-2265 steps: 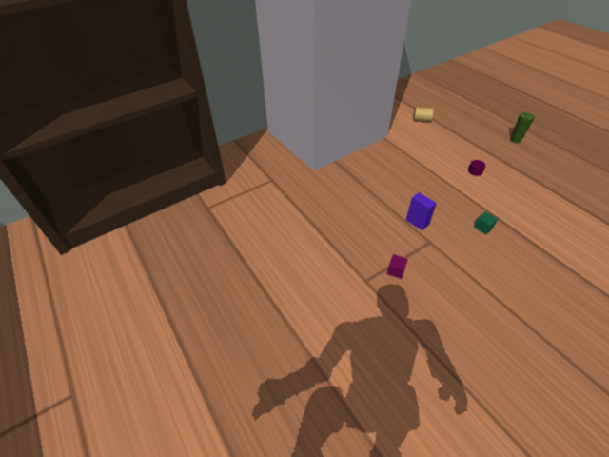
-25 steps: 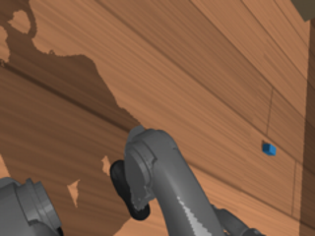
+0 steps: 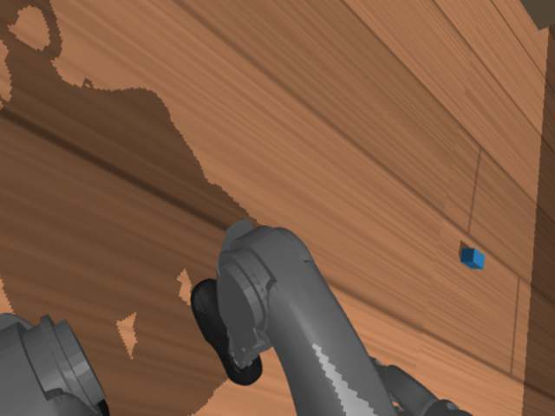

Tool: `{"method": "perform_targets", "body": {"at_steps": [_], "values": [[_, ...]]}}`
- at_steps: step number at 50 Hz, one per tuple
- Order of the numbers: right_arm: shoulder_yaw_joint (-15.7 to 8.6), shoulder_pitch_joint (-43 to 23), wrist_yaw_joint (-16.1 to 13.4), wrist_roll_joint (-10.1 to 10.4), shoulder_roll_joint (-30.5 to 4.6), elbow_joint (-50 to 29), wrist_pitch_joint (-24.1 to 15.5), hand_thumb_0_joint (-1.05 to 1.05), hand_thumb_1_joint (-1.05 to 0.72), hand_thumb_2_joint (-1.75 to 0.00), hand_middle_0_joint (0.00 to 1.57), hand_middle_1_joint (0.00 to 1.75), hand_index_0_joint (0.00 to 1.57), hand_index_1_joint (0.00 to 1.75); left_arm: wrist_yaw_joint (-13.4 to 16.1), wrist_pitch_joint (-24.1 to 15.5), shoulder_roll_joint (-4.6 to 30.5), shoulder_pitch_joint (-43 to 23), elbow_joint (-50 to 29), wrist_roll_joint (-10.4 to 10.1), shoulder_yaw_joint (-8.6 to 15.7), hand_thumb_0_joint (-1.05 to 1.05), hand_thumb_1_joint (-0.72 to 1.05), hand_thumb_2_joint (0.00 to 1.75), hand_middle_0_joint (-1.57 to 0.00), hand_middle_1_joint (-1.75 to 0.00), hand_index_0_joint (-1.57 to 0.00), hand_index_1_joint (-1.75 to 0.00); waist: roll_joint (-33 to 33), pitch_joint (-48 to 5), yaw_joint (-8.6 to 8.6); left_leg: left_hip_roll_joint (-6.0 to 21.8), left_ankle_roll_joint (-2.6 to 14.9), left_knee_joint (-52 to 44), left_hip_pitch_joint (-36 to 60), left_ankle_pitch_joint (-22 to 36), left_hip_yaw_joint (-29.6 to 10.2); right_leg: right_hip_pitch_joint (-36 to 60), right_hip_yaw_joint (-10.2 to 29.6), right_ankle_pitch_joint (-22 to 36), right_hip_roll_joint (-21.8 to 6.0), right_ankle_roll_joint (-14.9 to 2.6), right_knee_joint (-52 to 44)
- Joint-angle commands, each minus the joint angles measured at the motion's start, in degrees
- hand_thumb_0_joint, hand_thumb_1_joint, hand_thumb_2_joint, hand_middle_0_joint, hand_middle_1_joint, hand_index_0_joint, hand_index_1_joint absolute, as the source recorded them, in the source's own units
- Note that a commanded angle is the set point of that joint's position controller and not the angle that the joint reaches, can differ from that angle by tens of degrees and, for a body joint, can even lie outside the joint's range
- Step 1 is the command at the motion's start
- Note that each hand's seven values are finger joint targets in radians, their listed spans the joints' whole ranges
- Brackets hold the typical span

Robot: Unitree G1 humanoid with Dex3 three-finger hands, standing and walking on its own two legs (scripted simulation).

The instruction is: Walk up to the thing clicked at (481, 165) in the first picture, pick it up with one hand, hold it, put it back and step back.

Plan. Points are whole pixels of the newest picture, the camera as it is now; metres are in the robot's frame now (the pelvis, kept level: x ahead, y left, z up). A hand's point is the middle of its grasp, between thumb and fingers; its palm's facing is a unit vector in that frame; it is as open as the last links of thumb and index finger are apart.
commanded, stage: withdraw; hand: left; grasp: from above
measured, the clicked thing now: out of the picture +0.47 +0.36 -0.29
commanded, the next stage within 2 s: home in 0.88 s
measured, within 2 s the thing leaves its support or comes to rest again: neither
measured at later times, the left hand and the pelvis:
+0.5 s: hand out of the picture +0.45 +0.38 -0.09, palm faces -0.42 -0.11 -0.90, open 14.2 cm; pelvis +0.00 +0.00 +0.04, yaw +6 degrees
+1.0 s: hand out of the picture +0.46 +0.37 -0.16, palm faces -0.41 -0.10 -0.90, open 14.0 cm; pelvis -0.01 -0.01 +0.01, yaw +5 degrees
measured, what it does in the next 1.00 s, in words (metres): stands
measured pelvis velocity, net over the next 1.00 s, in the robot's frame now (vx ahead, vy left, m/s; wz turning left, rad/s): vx -0.01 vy -0.01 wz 0.09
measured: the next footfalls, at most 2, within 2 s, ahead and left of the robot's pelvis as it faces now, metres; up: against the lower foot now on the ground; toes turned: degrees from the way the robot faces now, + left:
none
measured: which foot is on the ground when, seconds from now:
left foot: down 0.00-1.00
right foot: down 0.00-1.00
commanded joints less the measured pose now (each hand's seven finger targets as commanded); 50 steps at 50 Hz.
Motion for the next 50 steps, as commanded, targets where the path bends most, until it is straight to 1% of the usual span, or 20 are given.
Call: {"method": "perform_targets", "body": {"at_steps": [1,3,6,10,12,16,17,21,23,26,28,32,35,40,41,45,46,48,49,50], "values": [[-6.0,11.1,-0.8,0.7,-19.2,1.3,0.1,0.0,-0.91,-0.9,0.2,0.3,0.2,0.3,1.7,0.2,13.7,-14.8,-10.6,-1.0,0.5,0.0,-0.53,0.98,-0.06,-1.02,-0.07,-1.0,37.0,-42.0,-1.34,2.8,-0.34,-15.5,31.0,18.3,4.8,23.5,-4.9,18.1,1.9,-4.57,-9.6],[-6.6,11.7,-0.7,0.8,-19.4,1.0,0.1,0.0,-0.91,-0.9,0.2,0.3,0.2,0.3,1.7,0.6,15.2,-15.5,-13.7,-0.7,2.1,0.0,-0.53,0.98,-0.06,-1.01,-0.07,-1.01,38.8,-44.3,-0.88,2.7,-0.27,-15.1,32.1,18.5,5.0,23.3,-4.8,18.3,1.6,-4.65,-9.4],[-7.7,11.7,-0.3,1.1,-18.1,1.5,0.4,0.0,-0.91,-0.9,0.2,0.3,0.2,0.3,1.1,1.8,13.3,-14.9,-18.3,-0.7,2.0,0.0,-0.54,0.99,-0.07,-1.01,-0.07,-1.0,41.9,-47.2,0.32,2.5,-0.47,-15.7,33.4,19.6,6.0,23.4,-4.3,19.3,1.7,-4.93,-9.7],[-11.0,12.0,0.5,2.6,-17.4,1.4,1.4,0.0,-0.9,-0.9,0.2,0.3,0.2,0.3,-1.6,4.4,12.2,-12.6,-28.8,-2.4,4.1,0.0,-0.53,0.99,-0.07,-1.0,-0.07,-1.0,48.0,-55.2,5.01,2.0,-1.33,-18.3,38.8,23.4,6.5,20.8,-3.7,20.0,1.1,-5.59,-9.1],[-12.7,12.4,1.2,3.5,-16.4,1.7,2.5,0.0,-0.9,-0.9,0.2,0.3,0.2,0.3,-4.1,6.2,8.1,-9.5,-30.4,-3.6,3.0,0.0,-0.54,1.0,-0.07,-1.0,-0.06,-1.0,49.1,-55.1,6.32,1.8,-1.32,-19.5,38.8,23.2,7.0,18.0,-3.0,18.7,1.0,-5.88,-9.2],[-15.4,14.2,1.8,5.8,-14.8,2.1,5.2,0.0,-0.9,-0.9,0.2,0.3,0.2,0.3,-11.4,9.7,-0.3,-8.0,-30.4,-5.9,-0.7,0.0,-0.54,1.0,-0.07,-1.0,-0.07,-1.0,40.9,-52.2,6.51,1.1,-0.08,-20.8,32.9,19.5,8.5,17.0,-1.2,16.6,0.9,-5.74,-12.0],[-16.1,15.0,1.8,6.3,-14.6,1.8,5.8,0.0,-0.91,-0.9,0.2,0.3,0.2,0.3,-13.5,10.3,-4.0,-7.8,-30.4,-7.3,-2.4,0.0,-0.54,1.0,-0.07,-1.0,-0.06,-1.0,37.0,-49.9,5.28,0.9,0.23,-22.0,31.4,17.3,8.2,17.1,-1.0,15.2,0.7,-5.83,-13.3],[-18.1,16.9,-0.3,8.3,-14.7,1.1,9.2,0.0,-0.91,-0.9,0.2,0.3,0.2,0.3,-22.1,10.8,-9.0,-7.4,-32.4,-10.1,-6.5,0.0,-0.55,1.02,-0.07,-1.01,-0.06,-1.02,28.1,-45.4,4.84,0.0,1.03,-26.0,27.2,10.1,8.3,19.7,0.0,9.6,0.1,-6.16,-18.1],[-18.6,17.4,-2.1,8.7,-14.4,1.1,10.4,0.0,-0.9,-0.9,0.2,0.3,0.2,0.3,-25.7,9.9,-9.8,-8.3,-33.6,-10.9,-7.3,0.0,-0.53,1.02,-0.08,-1.01,-0.07,-1.02,24.7,-44.5,4.11,-0.4,1.17,-26.3,27.1,9.2,8.5,20.3,0.7,8.4,-0.2,-6.23,-19.5],[-18.4,17.7,-4.6,9.0,-13.9,0.7,11.8,0.0,-0.9,-0.9,0.2,0.3,0.2,0.3,-28.2,8.2,-8.2,-9.5,-34.5,-10.8,-6.3,0.0,-0.51,1.01,-0.08,-1.01,-0.07,-1.01,20.7,-44.0,4.97,-1.1,1.41,-25.1,26.4,11.4,9.6,21.9,1.7,9.2,-0.8,-6.44,-21.1],[-17.6,17.0,-5.9,8.9,-12.6,0.1,12.5,0.0,-0.9,-0.9,0.2,0.3,0.2,0.3,-28.5,6.1,-6.3,-11.2,-35.4,-10.7,-5.3,0.0,-0.51,1.01,-0.08,-1.01,-0.08,-1.01,19.4,-45.1,5.17,-1.4,1.61,-24.3,24.9,11.2,10.4,23.4,2.5,8.4,-0.9,-6.21,-21.3],[-15.9,15.3,-7.4,8.0,-11.0,0.2,13.3,0.0,-0.89,-0.9,0.2,0.3,0.2,0.3,-26.0,1.9,0.4,-12.4,-32.2,-7.5,-1.9,0.0,-0.52,1.02,-0.08,-1.0,-0.07,-1.01,20.6,-46.1,6.98,-1.4,1.82,-22.4,23.3,10.5,11.7,24.2,4.2,6.3,-0.8,-5.91,-20.6],[-14.4,14.5,-7.5,7.1,-10.2,0.8,13.6,0.0,-0.89,-0.9,0.2,0.3,0.2,0.3,-22.4,-0.5,0.6,-14.2,-28.2,-4.2,-1.9,0.0,-0.52,1.01,-0.07,-1.01,-0.07,-1.01,24.4,-47.1,6.71,-1.2,1.7,-22.4,24.6,10.0,11.7,22.1,4.4,6.0,-0.5,-5.83,-18.4],[-13.5,13.8,-7.7,6.1,-11.8,1.1,13.5,0.0,-0.89,-0.9,0.2,0.3,0.2,0.3,-16.5,-2.0,3.4,-19.3,-23.9,-0.8,-1.6,0.0,-0.53,1.01,-0.07,-1.0,-0.07,-1.0,30.8,-47.8,5.39,-0.9,1.04,-22.8,28.0,7.8,10.4,16.7,2.6,4.3,-0.3,-6.38,-15.4],[-13.6,14.4,-7.7,5.9,-12.7,1.3,13.2,0.0,-0.89,-0.9,0.2,0.3,0.2,0.3,-15.5,-2.0,4.0,-21.2,-24.2,-0.4,-1.3,0.0,-0.53,1.0,-0.07,-1.01,-0.07,-1.0,31.7,-47.6,4.46,-0.9,0.96,-22.8,28.7,8.1,10.1,15.9,1.5,5.2,-0.6,-6.26,-15.0],[-13.6,15.6,-7.6,5.1,-14.0,1.6,12.2,0.0,-0.9,-0.9,0.2,0.3,0.2,0.3,-13.0,-0.8,5.0,-21.7,-21.2,0.0,-0.1,0.0,-0.52,0.99,-0.07,-1.01,-0.08,-1.0,33.2,-47.8,3.93,-0.8,0.79,-22.2,30.2,8.8,9.8,14.0,0.1,7.1,-1.1,-6.01,-13.8],[-13.5,15.8,-7.5,5.0,-13.4,1.6,12.0,0.0,-0.9,-0.9,0.2,0.3,0.2,0.3,-12.8,-0.6,5.4,-23.1,-23.2,-0.1,-0.1,0.0,-0.52,0.99,-0.08,-1.01,-0.08,-1.0,34.4,-50.2,4.05,-0.6,0.77,-21.8,31.0,9.3,10.0,14.8,0.2,7.8,-0.9,-5.96,-13.2],[-14.0,16.6,-7.3,5.0,-14.3,1.4,11.7,0.0,-0.9,-0.9,0.2,0.3,0.2,0.3,-12.8,0.3,6.2,-22.0,-25.1,0.5,0.7,0.0,-0.51,0.98,-0.09,-0.99,-0.09,-0.99,37.3,-52.3,4.79,-0.7,0.26,-21.5,33.5,12.2,9.9,13.8,-0.2,10.0,-1.5,-6.25,-12.3],[-14.4,17.1,-7.1,5.2,-14.1,1.1,11.4,0.0,-0.88,-0.89,0.2,0.3,0.2,0.3,-13.2,1.0,6.5,-20.0,-26.7,0.3,1.3,0.0,-0.43,0.93,-0.17,-0.91,-0.17,-0.91,38.3,-54.2,6.01,-0.7,0.17,-21.3,35.5,14.2,10.0,13.9,-0.1,11.2,-1.6,-6.32,-11.9],[-14.9,17.5,-6.9,5.3,-14.1,0.5,11.3,0.0,-0.9,-0.89,0.2,0.3,0.2,0.3,-13.6,1.6,6.8,-18.9,-29.9,-0.1,1.9,0.0,-0.47,0.95,-0.11,-0.98,-0.12,-0.97,40.0,-58.2,6.68,-0.5,0.07,-21.1,38.3,17.2,10.0,15.1,-0.1,13.2,-1.7,-6.31,-11.8]]}}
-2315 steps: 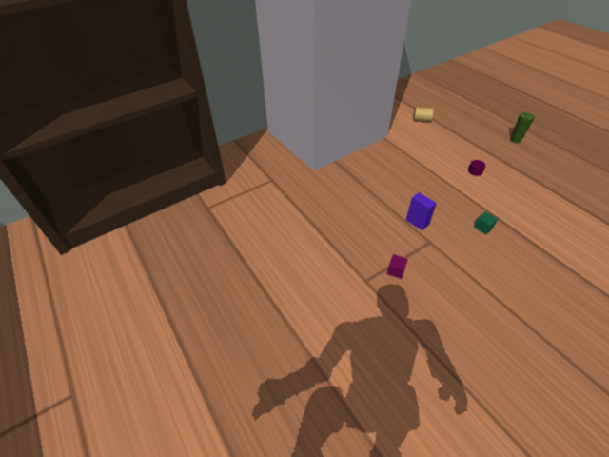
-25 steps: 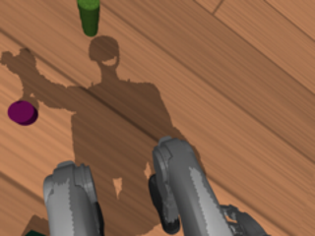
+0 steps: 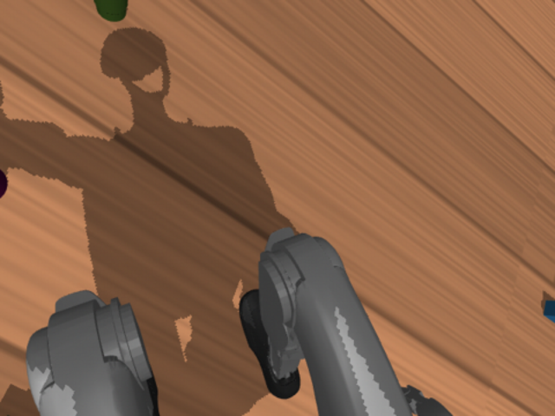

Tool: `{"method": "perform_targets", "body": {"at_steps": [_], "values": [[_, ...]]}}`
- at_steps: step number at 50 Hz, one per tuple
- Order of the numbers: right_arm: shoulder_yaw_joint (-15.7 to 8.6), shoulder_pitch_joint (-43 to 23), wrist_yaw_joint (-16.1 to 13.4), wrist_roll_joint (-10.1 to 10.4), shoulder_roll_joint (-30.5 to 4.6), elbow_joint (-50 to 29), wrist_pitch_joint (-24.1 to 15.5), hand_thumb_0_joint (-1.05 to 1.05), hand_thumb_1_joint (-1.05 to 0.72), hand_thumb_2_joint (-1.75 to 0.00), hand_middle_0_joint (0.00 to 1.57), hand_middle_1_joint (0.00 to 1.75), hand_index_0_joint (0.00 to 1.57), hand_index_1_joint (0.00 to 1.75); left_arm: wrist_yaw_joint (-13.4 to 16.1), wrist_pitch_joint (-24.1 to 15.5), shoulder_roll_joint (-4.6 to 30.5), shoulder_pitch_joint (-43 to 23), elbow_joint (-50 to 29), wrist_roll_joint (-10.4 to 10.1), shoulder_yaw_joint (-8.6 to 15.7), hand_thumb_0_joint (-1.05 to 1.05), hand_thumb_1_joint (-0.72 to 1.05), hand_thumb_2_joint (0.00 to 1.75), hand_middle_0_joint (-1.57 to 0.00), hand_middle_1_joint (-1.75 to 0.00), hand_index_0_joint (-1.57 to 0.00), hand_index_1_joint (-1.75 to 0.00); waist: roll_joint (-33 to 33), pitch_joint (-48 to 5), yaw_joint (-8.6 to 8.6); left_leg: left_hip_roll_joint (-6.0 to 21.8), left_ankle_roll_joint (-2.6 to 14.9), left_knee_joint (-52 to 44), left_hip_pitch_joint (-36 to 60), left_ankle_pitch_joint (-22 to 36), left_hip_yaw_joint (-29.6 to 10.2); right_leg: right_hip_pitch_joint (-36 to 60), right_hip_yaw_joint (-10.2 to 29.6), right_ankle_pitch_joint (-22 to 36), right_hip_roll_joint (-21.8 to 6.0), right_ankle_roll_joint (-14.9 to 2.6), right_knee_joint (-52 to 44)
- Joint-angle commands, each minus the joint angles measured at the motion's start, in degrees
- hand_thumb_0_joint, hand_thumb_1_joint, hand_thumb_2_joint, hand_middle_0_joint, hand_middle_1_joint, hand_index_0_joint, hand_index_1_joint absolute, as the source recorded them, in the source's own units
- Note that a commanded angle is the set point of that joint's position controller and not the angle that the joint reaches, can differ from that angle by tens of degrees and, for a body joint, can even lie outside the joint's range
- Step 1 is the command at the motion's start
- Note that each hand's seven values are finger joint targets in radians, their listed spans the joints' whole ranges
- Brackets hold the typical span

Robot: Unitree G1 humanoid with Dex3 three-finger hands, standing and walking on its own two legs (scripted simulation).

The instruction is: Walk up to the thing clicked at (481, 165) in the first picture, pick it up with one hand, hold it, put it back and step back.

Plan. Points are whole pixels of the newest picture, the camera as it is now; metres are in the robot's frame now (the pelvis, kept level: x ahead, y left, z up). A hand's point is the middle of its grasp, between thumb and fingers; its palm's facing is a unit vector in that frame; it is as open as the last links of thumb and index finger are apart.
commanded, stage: home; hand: left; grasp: from above
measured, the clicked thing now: out of the picture +0.51 +0.31 -0.30
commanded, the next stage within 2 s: none
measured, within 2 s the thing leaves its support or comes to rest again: neither
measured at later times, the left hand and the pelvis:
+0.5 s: hand out of the picture +0.37 +0.31 +0.01, palm faces -0.29 -0.58 -0.76, open 8.3 cm; pelvis +0.01 +0.00 +0.13, yaw +5 degrees
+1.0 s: hand out of the picture +0.26 +0.23 +0.22, palm faces +0.15 -0.94 -0.31, open 7.4 cm; pelvis +0.05 +0.00 +0.32, yaw +10 degrees
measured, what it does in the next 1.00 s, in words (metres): rises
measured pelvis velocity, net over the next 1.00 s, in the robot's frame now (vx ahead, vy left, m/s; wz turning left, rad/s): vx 0.05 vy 0.00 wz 0.17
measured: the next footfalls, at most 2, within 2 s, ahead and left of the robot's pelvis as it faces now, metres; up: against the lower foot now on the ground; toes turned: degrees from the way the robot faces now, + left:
none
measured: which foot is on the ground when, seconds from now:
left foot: down 0.00-1.00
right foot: down 0.00-1.00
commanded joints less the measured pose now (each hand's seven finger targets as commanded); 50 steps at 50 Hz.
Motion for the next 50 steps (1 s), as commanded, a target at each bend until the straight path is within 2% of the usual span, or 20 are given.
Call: {"method": "perform_targets", "body": {"at_steps": [1,2,4,7,8,11,13,15,18,21,23,24,27,29,31,33,37,39,42,50], "values": [[-7.3,12.2,-0.5,0.4,-17.7,-1.9,-0.9,0.0,-0.88,-0.89,0.2,0.3,0.2,0.3,1.8,2.1,16.2,-17.3,-18.2,-1.6,4.3,0.0,-0.39,0.95,-0.19,-0.9,-0.2,-0.89,34.6,-51.7,2.55,0.8,-0.81,-16.1,43.1,14.8,4.0,19.0,-4.7,13.3,0.6,-5.12,-10.8],[-7.5,12.4,-0.1,0.7,-16.7,-2.5,-0.7,0.0,-0.88,-0.89,0.2,0.3,0.2,0.3,1.2,3.0,14.8,-13.5,-20.0,-2.7,4.1,0.0,-0.31,0.98,-0.26,-0.82,-0.23,-0.81,35.0,-54.4,3.54,0.9,-0.65,-16.5,44.3,17.4,4.4,21.8,-4.4,15.4,0.8,-4.94,-11.4],[-8.8,13.8,0.3,1.4,-16.3,-2.7,-0.2,0.0,-0.88,-0.9,0.2,0.3,0.2,0.3,-0.3,4.6,14.4,-10.9,-23.6,-5.4,5.2,0.0,-0.15,0.94,-0.25,-0.66,-0.22,-0.67,31.9,-56.7,4.48,0.8,-0.16,-16.9,44.0,19.4,5.2,25.4,-3.8,17.0,1.1,-4.77,-13.3],[-11.3,15.2,0.5,2.5,-16.2,-2.4,0.6,0.0,-0.89,-0.9,0.2,0.3,0.2,0.3,-3.4,6.6,12.7,-6.6,-29.2,-10.8,7.2,0.0,0.09,0.84,-0.21,-0.49,-0.2,-0.5,30.7,-56.8,6.67,0.5,-0.05,-19.6,43.4,18.6,5.7,26.7,-3.0,15.9,0.9,-4.89,-15.6],[-11.8,15.4,0.7,2.8,-15.7,-2.7,0.8,0.0,-0.89,-0.9,0.2,0.3,0.2,0.3,-4.9,7.4,10.5,-3.0,-29.6,-12.1,6.4,0.0,0.17,0.83,-0.21,-0.45,-0.2,-0.46,29.5,-55.9,6.89,0.6,-0.02,-20.3,43.6,18.5,5.7,27.5,-2.9,15.3,1.0,-5.05,-16.6],[-13.6,14.8,0.7,4.6,-14.4,-3.9,2.1,0.0,-0.89,-0.9,0.2,0.3,0.2,0.3,-9.0,9.4,7.3,3.6,-41.5,-17.9,7.1,0.0,0.41,0.83,-0.2,-0.39,-0.19,-0.39,27.6,-59.8,9.95,0.4,0.38,-24.3,45.2,17.3,6.5,32.1,-1.4,14.5,1.0,-5.12,-19.9],[-14.7,13.2,0.3,5.8,-13.7,-4.3,2.6,0.0,-0.9,-0.9,0.2,0.3,0.2,0.3,-11.6,11.5,3.2,10.9,-44.7,-23.7,7.1,0.0,0.57,0.83,-0.19,-0.33,-0.19,-0.34,23.9,-57.1,10.83,0.3,0.74,-27.5,44.9,14.5,6.2,31.9,-0.5,12.6,0.9,-4.95,-22.2],[-14.8,11.3,-0.4,6.7,-12.7,-4.0,2.8,0.0,-0.9,-0.9,0.2,0.3,0.2,0.3,-14.2,13.4,-3.0,17.4,-46.5,-29.2,4.8,0.0,0.73,0.83,-0.19,-0.28,-0.19,-0.28,17.7,-49.6,9.87,0.5,1.31,-29.9,42.2,10.7,5.6,31.1,-0.1,10.5,0.9,-4.74,-25.3],[-15.2,9.7,-1.2,7.8,-11.3,-5.2,2.5,0.0,-0.9,-0.9,0.2,0.3,0.2,0.3,-16.5,14.7,-5.4,22.0,-54.7,-34.8,4.1,0.0,0.89,0.9,-0.2,-0.3,-0.2,-0.3,13.6,-48.5,10.74,0.7,1.87,-33.1,42.8,8.4,5.8,36.4,1.0,9.3,0.9,-4.39,-29.8],[-16.3,7.1,-2.2,8.6,-10.7,-6.4,1.4,0.0,-0.9,-0.9,0.2,0.3,0.2,0.3,-17.8,15.4,-9.9,25.7,-62.2,-41.0,2.6,0.0,0.9,0.9,-0.2,-0.3,-0.2,-0.3,12.7,-48.2,10.72,1.1,1.53,-37.2,47.8,5.9,4.8,38.3,1.1,7.5,0.4,-4.3,-33.2],[-16.6,5.8,-3.0,9.1,-10.1,-6.9,0.4,0.0,-0.9,-0.9,0.2,0.3,0.2,0.3,-17.7,15.5,-11.5,28.7,-66.1,-44.2,2.7,0.0,0.9,0.9,-0.2,-0.3,-0.2,-0.3,13.4,-46.5,11.28,1.3,1.2,-40.6,50.7,4.1,4.2,39.0,1.3,6.2,0.1,-4.23,-35.3],[-16.8,5.4,-3.4,9.3,-10.0,-7.1,-0.2,0.0,-0.9,-0.9,0.2,0.3,0.2,0.3,-17.2,15.5,-11.0,29.9,-68.2,-45.7,4.1,0.0,0.9,0.9,-0.2,-0.3,-0.2,-0.3,14.0,-47.5,12.33,1.4,1.04,-42.1,53.3,4.2,4.0,40.2,1.7,6.4,-0.1,-4.18,-36.1],[-16.6,2.7,-4.6,10.1,-8.9,-7.8,-1.5,0.0,-0.9,-0.9,0.2,0.3,0.2,0.3,-15.8,16.9,-14.0,35.2,-71.1,-48.5,3.4,0.0,0.9,0.9,-0.2,-0.3,-0.2,-0.3,16.6,-45.5,13.18,1.9,0.5,-48.7,59.5,1.7,2.4,42.2,2.1,5.7,-0.4,-3.73,-38.6],[-16.5,1.7,-5.4,10.6,-8.6,-8.1,-2.4,0.0,-0.9,-0.9,0.2,0.3,0.2,0.3,-14.6,18.3,-15.1,38.1,-72.9,-50.6,4.6,0.0,0.9,0.9,-0.2,-0.3,-0.2,-0.3,16.2,-45.6,13.69,1.9,0.38,-51.6,62.9,1.7,2.1,44.8,2.4,6.1,-0.5,-3.59,-40.9],[-16.3,0.3,-6.1,10.9,-7.9,-8.3,-3.5,0.0,-0.9,-0.9,0.2,0.3,0.2,0.3,-14.1,19.9,-18.6,42.6,-74.4,-53.6,3.3,0.0,0.9,0.9,-0.2,-0.3,-0.2,-0.3,15.3,-42.7,13.35,1.6,0.34,-54.6,64.5,0.6,2.0,47.1,2.7,4.9,-0.6,-3.54,-44.2],[-15.9,-0.9,-6.9,11.2,-7.4,-8.6,-4.5,0.0,-0.9,-0.9,0.2,0.3,0.2,0.3,-13.6,21.6,-19.2,46.3,-74.9,-56.3,3.9,0.0,0.9,0.9,-0.2,-0.3,-0.2,-0.3,13.2,-41.4,13.6,1.3,0.61,-56.8,66.3,0.3,2.2,51.1,3.3,4.3,-0.5,-3.38,-47.8],[-15.3,-2.5,-8.3,11.6,-6.1,-10.2,-6.3,0.0,-0.9,-0.9,0.2,0.3,0.2,0.3,-13.3,24.6,-23.1,52.8,-78.6,-62.5,2.7,0.0,0.9,0.9,-0.2,-0.3,-0.2,-0.3,11.1,-38.5,13.2,1.1,0.87,-61.0,70.1,0.7,3.4,58.1,4.5,3.9,-0.5,-3.27,-54.4],[-14.8,-2.9,-8.9,11.6,-5.5,-10.6,-7.1,0.0,-0.9,-0.9,0.2,0.3,0.2,0.3,-13.0,25.9,-23.7,56.2,-80.5,-65.8,3.4,0.0,0.9,0.9,-0.2,-0.3,-0.2,-0.3,10.3,-37.6,13.61,1.0,0.92,-63.8,72.7,0.8,3.2,62.0,4.8,4.0,-0.6,-3.18,-57.3],[-14.1,-2.8,-10.0,11.8,-4.4,-11.2,-8.1,0.0,-0.9,-0.9,0.2,0.3,0.2,0.3,-12.5,28.0,-26.0,61.1,-82.3,-68.9,3.1,0.0,0.9,0.9,-0.2,-0.3,-0.2,-0.3,9.0,-34.1,13.41,1.0,0.86,-68.0,76.1,2.2,3.6,67.1,5.4,4.9,-0.6,-3.14,-62.6],[-12.5,0.2,-13.6,11.8,-2.6,-11.7,-10.9,0.0,-0.9,-0.9,0.2,0.3,0.2,0.3,-12.6,32.2,-31.8,73.3,-88.9,-75.6,4.0,0.0,0.9,0.9,-0.2,-0.3,-0.2,-0.3,9.4,-30.1,14.28,1.2,0.35,-77.6,88.3,12.6,4.1,79.8,4.9,13.5,-0.5,-3.09,-72.1]]}}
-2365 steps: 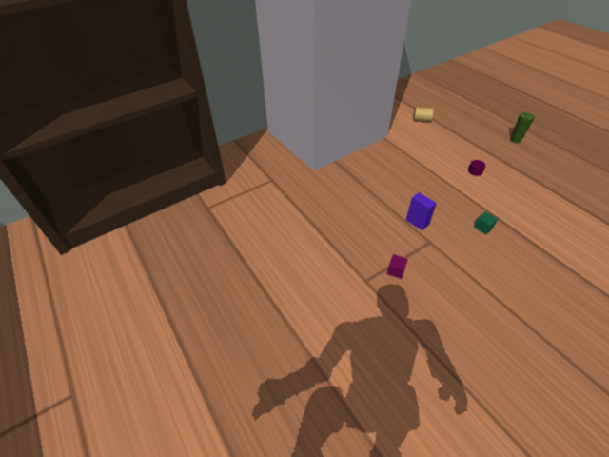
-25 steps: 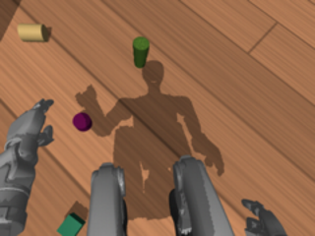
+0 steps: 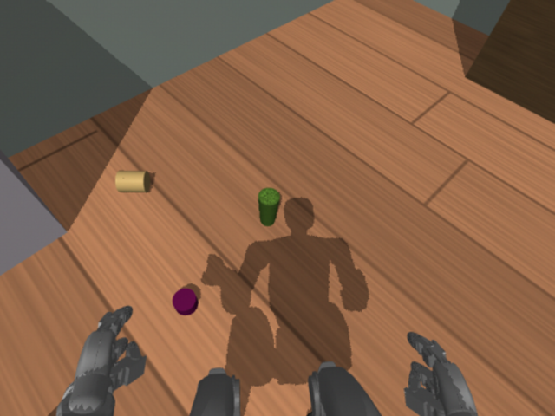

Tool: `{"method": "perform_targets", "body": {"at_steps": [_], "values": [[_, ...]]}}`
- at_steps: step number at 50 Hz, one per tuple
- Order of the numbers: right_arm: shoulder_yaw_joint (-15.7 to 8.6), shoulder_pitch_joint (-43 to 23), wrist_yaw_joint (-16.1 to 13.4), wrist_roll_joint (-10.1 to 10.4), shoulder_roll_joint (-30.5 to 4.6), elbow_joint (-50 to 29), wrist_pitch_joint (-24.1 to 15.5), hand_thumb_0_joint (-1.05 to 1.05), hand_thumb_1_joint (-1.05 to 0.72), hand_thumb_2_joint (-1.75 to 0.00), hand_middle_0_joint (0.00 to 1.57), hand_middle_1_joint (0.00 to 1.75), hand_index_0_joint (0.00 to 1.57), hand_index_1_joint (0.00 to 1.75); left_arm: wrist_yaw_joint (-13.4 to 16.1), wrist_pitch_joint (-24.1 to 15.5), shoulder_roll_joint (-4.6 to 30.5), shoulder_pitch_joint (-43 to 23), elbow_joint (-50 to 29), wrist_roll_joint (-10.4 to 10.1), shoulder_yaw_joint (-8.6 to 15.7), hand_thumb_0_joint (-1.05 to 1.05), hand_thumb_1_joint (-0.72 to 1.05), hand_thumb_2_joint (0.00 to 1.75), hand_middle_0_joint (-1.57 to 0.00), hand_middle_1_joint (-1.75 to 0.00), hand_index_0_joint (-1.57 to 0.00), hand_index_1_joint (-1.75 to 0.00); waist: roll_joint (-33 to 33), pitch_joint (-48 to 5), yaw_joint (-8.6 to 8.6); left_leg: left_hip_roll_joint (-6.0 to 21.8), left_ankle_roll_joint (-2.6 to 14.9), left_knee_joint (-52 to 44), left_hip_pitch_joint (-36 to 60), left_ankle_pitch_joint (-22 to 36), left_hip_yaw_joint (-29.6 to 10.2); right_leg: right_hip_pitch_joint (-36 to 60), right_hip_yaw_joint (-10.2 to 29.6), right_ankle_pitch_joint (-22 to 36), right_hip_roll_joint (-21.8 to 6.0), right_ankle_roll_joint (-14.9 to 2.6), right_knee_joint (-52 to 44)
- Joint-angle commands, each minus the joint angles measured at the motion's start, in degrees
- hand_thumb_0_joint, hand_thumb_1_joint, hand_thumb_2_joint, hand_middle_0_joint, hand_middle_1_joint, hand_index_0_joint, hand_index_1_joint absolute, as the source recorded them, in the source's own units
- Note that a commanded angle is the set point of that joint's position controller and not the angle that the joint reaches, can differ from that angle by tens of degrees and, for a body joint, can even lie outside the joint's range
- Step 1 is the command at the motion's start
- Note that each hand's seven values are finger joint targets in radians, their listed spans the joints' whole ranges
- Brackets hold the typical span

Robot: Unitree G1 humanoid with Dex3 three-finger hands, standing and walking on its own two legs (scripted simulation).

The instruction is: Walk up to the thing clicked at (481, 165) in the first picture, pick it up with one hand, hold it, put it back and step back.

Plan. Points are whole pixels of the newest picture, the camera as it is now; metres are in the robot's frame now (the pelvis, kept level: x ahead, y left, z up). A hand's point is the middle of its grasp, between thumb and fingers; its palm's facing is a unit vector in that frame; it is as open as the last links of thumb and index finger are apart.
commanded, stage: home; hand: left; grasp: from above
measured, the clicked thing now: (185, 301) +0.51 +0.23 -0.61
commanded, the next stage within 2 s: none
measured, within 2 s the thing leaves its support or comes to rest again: neither
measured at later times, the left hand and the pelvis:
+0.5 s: hand (115, 393) +0.20 +0.18 +0.04, palm faces +0.08 -0.98 -0.20, open 7.4 cm; pelvis +0.04 +0.00 +0.08, yaw +2 degrees
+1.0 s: hand (114, 390) +0.20 +0.19 +0.03, palm faces +0.07 -0.98 -0.20, open 7.4 cm; pelvis +0.04 +0.00 +0.08, yaw +2 degrees
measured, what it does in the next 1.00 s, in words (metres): rises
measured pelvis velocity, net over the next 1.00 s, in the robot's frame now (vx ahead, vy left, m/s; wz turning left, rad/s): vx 0.04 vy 0.00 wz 0.03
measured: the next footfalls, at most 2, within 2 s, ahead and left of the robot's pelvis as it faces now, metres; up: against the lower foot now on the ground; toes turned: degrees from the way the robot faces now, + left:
none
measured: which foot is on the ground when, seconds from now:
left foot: down 0.00-1.00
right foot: down 0.00-1.00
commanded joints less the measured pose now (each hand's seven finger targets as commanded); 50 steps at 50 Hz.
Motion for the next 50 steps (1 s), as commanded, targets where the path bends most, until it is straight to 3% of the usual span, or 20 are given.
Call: {"method": "perform_targets", "body": {"at_steps": [1,2,6,8,14,23,30,33,36,50], "values": [[-3.6,1.3,-3.2,0.1,-8.1,-7.5,-4.3,0.0,-0.9,-0.9,0.2,0.3,0.2,0.3,0.4,-0.4,5.4,0.6,-14.4,-3.0,4.2,0.0,0.9,0.9,-0.2,-0.3,-0.2,-0.3,5.1,-15.6,0.18,-0.1,1.3,-19.1,22.5,10.0,-0.4,16.6,1.1,11.0,0.6,-1.33,-17.1],[-3.4,1.7,-3.5,-0.1,-8.0,-7.7,-4.6,0.0,-0.9,-0.9,0.2,0.3,0.2,0.3,0.3,-0.2,4.6,1.6,-16.0,-3.4,3.8,0.0,0.9,0.9,-0.2,-0.3,-0.2,-0.3,5.3,-15.0,-0.22,0.0,1.13,-20.3,23.7,11.0,-0.6,17.9,0.9,11.9,0.6,-1.26,-18.0],[-3.4,3.3,-4.8,-0.3,-7.5,-9.5,-5.5,0.0,-0.9,-0.9,0.2,0.3,0.2,0.3,-0.1,1.7,3.7,10.3,-20.4,-4.9,4.4,0.0,0.9,0.9,-0.2,-0.3,-0.2,-0.3,3.8,-12.0,1.03,-0.7,1.31,-24.5,28.0,14.6,0.9,25.2,0.7,15.0,0.7,-0.97,-24.3],[-3.5,4.0,-5.3,-0.5,-7.3,-9.9,-6.1,0.0,-0.9,-0.9,0.2,0.3,0.2,0.3,-0.3,2.5,2.6,12.8,-22.9,-5.2,3.5,0.0,0.9,0.9,-0.2,-0.3,-0.2,-0.3,3.6,-10.7,0.81,-0.8,1.34,-26.2,30.1,16.7,1.3,27.6,0.5,16.8,0.8,-0.9,-26.5],[-3.8,4.1,-6.2,-1.1,-6.8,-11.5,-7.6,0.0,-0.9,-0.9,0.2,0.3,0.2,0.3,-1.2,3.5,1.6,20.2,-27.3,-4.5,2.5,0.0,0.9,0.9,-0.2,-0.3,-0.2,-0.3,1.2,-6.1,1.31,-1.1,1.68,-29.0,32.7,19.0,1.6,30.9,0.0,18.9,0.9,-0.58,-30.4],[-4.4,3.1,-6.2,-2.1,-7.7,-11.3,-9.8,0.0,-0.9,-0.9,0.2,0.3,0.2,0.3,-3.2,3.1,1.2,19.2,-26.9,-3.5,1.4,0.0,0.9,0.9,-0.2,-0.3,-0.2,-0.3,-0.1,-0.7,0.76,-1.0,1.68,-31.8,33.9,15.4,1.7,30.0,-1.0,14.6,0.8,-0.31,-31.9],[-4.4,2.5,-5.9,-2.4,-7.9,-11.1,-10.7,0.0,-0.9,-0.9,0.2,0.3,0.2,0.3,-3.3,2.7,2.0,19.1,-28.4,-3.3,2.2,0.0,0.9,0.9,-0.2,-0.3,-0.2,-0.3,1.2,-4.1,1.84,-1.3,1.5,-30.9,35.6,18.0,2.3,32.2,-0.3,17.5,0.3,-0.19,-31.6],[-4.2,2.0,-5.9,-2.4,-7.7,-10.9,-10.8,0.0,-0.9,-0.9,0.2,0.3,0.2,0.3,-3.1,2.6,2.0,18.7,-28.5,-3.0,2.2,0.0,0.9,0.9,-0.2,-0.3,-0.2,-0.3,1.7,-2.6,2.07,-1.3,1.52,-31.5,34.8,15.0,2.4,31.9,-0.1,15.1,0.2,-0.18,-32.1],[-4.2,2.0,-5.8,-2.4,-7.7,-10.8,-10.7,0.0,-0.9,-0.9,0.2,0.3,0.2,0.3,-2.9,2.7,1.9,19.6,-28.8,-3.0,2.1,0.0,0.9,0.9,-0.2,-0.3,-0.2,-0.3,2.4,-3.6,2.58,-1.1,1.28,-32.1,35.3,15.9,1.9,32.3,-0.6,15.3,0.5,-0.44,-31.4],[-4.3,1.9,-5.9,-2.2,-7.8,-11.0,-10.7,0.0,-0.9,-0.9,0.2,0.3,0.2,0.3,-2.9,2.6,1.8,19.4,-28.7,-3.6,2.2,0.0,0.9,0.9,-0.2,-0.3,-0.2,-0.3,0.8,-2.9,2.58,-0.6,1.24,-32.3,34.2,14.5,1.3,31.6,-1.0,13.7,0.8,-0.37,-31.3]]}}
